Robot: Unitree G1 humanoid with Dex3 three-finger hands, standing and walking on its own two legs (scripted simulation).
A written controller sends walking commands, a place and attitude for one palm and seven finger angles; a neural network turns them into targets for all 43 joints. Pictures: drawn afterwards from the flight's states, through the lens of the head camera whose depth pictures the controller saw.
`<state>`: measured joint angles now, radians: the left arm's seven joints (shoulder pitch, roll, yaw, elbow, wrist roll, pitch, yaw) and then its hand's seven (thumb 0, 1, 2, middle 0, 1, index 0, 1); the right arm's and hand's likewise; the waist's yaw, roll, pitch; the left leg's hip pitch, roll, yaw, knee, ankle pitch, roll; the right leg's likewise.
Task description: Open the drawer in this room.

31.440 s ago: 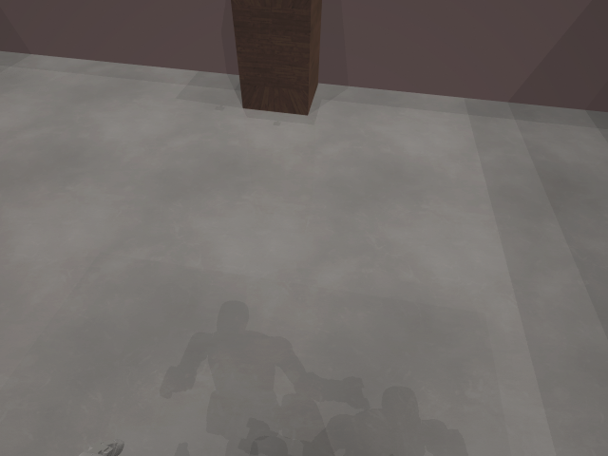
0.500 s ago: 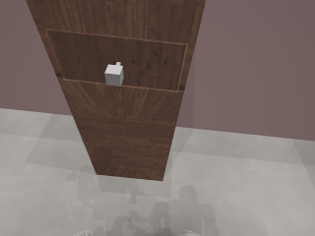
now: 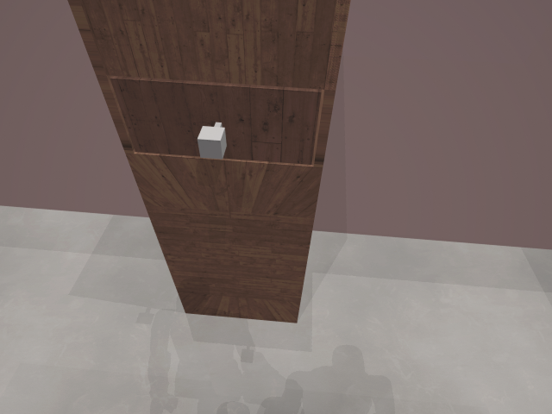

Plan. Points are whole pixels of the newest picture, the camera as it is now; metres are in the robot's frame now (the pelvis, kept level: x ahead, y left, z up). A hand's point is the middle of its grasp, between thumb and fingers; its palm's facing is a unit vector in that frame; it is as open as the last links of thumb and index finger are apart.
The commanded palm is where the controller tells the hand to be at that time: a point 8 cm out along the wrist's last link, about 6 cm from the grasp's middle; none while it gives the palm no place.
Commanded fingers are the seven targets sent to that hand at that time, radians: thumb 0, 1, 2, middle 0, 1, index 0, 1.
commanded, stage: come to a stop and stand still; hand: left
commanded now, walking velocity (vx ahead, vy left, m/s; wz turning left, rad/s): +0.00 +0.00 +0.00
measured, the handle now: (214, 136) +0.57 +0.16 +0.10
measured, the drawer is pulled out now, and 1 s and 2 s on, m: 0.00 0.00 0.00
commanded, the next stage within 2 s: look again from close up in 0.24 s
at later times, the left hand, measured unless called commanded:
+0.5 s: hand out of the picture -0.03 +0.17 -0.18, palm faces +0.02 -0.98 -0.17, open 7.4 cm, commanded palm none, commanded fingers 0.00 0.90 0.90 -0.20 -0.30 -0.20 -0.30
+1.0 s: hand out of the picture +0.00 +0.19 -0.18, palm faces +0.02 -0.99 -0.16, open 7.4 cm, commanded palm none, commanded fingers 0.00 0.90 0.90 -0.20 -0.30 -0.20 -0.30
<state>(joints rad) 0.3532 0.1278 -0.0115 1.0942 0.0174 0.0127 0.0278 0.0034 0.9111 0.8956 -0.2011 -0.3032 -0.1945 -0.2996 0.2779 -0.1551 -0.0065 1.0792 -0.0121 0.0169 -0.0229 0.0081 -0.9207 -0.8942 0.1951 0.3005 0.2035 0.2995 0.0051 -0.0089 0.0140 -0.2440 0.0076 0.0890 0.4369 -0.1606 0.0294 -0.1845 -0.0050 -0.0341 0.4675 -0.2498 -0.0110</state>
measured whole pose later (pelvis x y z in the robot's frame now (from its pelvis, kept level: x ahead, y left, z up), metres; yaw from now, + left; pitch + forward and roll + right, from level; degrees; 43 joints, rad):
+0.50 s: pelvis +0.00 +0.01 -0.01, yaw +1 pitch -1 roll -1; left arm 0.37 0.12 -0.01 1.09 0.02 -0.01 0.05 0.00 0.91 0.90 -0.20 -0.30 -0.20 -0.30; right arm 0.34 -0.13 0.00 1.05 -0.02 0.01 -0.01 0.01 -0.91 -0.89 0.19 0.30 0.20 0.30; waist -0.03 0.02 0.01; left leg -0.32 0.01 0.07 0.56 -0.21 0.04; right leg -0.23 0.00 -0.05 0.53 -0.28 0.00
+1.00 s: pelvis +0.00 +0.02 +0.00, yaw +0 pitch -2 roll +0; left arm 0.36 0.16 -0.01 1.04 0.03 0.00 0.03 0.00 0.91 0.90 -0.20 -0.30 -0.19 -0.30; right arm 0.28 -0.16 0.00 1.05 -0.02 -0.01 -0.01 0.01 -0.91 -0.89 0.20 0.30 0.20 0.30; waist 0.00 -0.03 -0.01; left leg -0.26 -0.02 0.09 0.46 -0.18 0.06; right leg -0.20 -0.03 -0.02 0.48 -0.25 0.02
